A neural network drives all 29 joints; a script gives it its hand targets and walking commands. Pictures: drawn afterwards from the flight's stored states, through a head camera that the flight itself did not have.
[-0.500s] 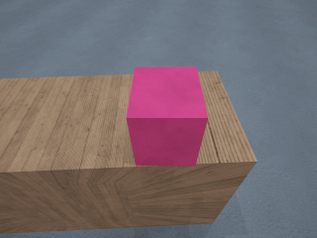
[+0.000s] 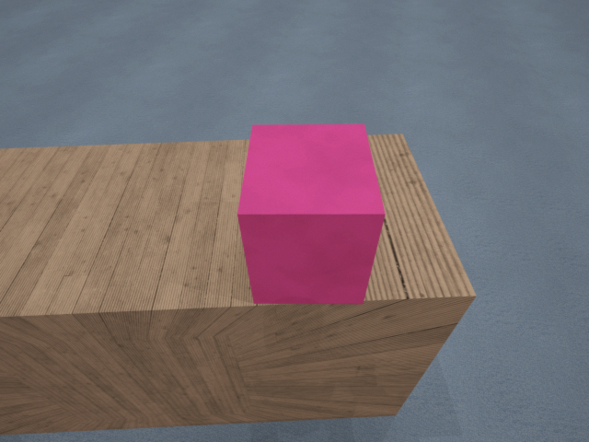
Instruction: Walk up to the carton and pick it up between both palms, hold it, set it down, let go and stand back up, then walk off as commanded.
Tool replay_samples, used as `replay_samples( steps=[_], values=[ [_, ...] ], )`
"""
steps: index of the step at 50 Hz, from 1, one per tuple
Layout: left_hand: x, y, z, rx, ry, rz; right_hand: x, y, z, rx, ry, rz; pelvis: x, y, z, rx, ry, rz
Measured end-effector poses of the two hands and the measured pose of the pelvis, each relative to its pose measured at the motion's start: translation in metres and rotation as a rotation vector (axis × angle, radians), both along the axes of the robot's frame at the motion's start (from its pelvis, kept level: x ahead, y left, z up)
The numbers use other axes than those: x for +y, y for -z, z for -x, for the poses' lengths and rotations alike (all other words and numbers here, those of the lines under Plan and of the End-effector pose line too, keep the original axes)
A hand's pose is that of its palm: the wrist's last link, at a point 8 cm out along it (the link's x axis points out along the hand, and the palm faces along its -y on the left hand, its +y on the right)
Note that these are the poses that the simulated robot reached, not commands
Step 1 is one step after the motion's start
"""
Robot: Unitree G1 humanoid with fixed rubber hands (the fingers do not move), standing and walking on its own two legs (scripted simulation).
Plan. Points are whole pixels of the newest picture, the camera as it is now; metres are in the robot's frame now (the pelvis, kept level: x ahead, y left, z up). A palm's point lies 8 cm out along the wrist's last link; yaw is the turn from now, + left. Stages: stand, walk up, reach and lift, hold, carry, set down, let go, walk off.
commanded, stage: stand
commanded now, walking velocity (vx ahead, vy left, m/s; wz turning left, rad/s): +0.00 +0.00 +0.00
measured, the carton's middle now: (308, 215) +0.45 -0.01 +0.05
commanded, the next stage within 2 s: walk off in 0.16 s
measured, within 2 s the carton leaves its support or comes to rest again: neither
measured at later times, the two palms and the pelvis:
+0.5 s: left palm out of the picture +0.06 +0.29 -0.11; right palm out of the picture +0.05 -0.29 -0.11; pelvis -0.02 +0.00 +0.00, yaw +0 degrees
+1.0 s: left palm out of the picture -0.03 +0.29 -0.10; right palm out of the picture -0.05 -0.33 -0.14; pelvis -0.13 -0.01 -0.02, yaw +0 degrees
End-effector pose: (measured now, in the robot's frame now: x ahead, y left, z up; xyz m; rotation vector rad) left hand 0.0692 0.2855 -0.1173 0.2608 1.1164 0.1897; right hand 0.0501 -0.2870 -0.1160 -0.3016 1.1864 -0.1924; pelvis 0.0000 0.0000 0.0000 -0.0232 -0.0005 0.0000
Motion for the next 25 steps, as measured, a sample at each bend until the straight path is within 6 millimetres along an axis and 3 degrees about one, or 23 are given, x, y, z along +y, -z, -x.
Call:
replay_samples(
  steps=[18,25],
  values=[
    [0.001,0.000,0.000,0.005,-0.002,-0.003,-0.001,0.001,0.004,0.010,0.006,0.000,0.000,0.000,0.002,-0.002,0.000,0.000],
    [0.004,-0.003,0.006,0.010,0.000,-0.021,-0.007,-0.003,0.002,-0.043,0.008,0.013,0.000,0.002,0.019,-0.028,0.000,0.001]
  ],
)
